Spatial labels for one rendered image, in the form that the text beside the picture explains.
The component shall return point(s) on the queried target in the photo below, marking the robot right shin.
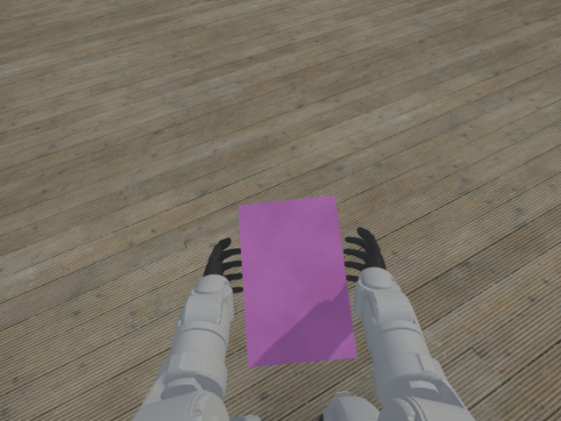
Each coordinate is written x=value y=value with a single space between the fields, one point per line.
x=340 y=394

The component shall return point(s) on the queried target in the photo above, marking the robot right forearm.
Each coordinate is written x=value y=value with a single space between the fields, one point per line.
x=402 y=365

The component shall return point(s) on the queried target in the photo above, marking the robot right thigh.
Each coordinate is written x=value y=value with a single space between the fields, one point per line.
x=350 y=408

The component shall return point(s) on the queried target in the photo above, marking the left robot hand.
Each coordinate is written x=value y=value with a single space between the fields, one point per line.
x=216 y=266

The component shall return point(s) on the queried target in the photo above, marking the robot left forearm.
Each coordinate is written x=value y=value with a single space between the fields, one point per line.
x=197 y=355

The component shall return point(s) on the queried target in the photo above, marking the carton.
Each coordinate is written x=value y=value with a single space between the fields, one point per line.
x=297 y=306

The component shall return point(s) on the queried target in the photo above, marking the robot left upper arm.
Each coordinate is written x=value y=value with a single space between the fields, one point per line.
x=200 y=405

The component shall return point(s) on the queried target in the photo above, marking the robot right upper arm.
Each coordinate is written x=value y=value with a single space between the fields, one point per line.
x=409 y=408

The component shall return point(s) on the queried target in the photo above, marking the right robot hand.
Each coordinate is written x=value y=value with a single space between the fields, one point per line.
x=372 y=256

